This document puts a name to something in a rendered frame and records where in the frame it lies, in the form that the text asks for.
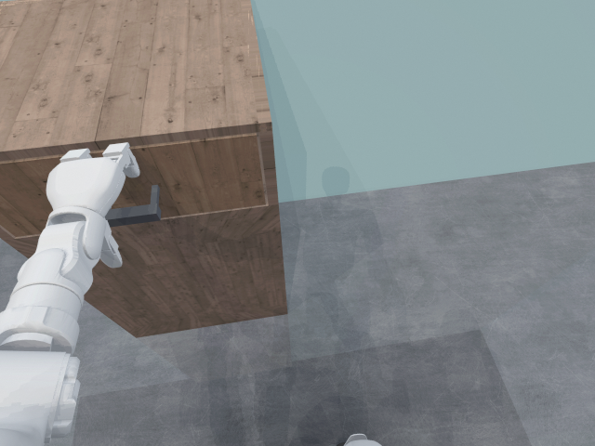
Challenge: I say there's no robot left upper arm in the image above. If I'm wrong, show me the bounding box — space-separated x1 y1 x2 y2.
0 350 81 446

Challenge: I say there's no drawer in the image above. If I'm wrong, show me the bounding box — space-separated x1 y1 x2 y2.
0 133 266 237

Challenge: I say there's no handle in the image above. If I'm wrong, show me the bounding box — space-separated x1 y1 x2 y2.
105 185 161 227

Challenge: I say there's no cabinet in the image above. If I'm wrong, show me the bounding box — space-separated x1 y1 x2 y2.
0 0 287 338

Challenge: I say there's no left robot hand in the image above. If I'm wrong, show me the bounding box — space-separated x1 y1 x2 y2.
46 142 140 268

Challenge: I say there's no left robot forearm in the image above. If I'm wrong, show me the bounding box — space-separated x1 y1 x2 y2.
0 206 106 356

